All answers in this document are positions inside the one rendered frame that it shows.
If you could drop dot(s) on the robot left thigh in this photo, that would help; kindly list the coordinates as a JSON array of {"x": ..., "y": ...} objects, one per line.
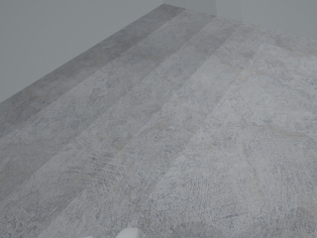
[{"x": 131, "y": 232}]

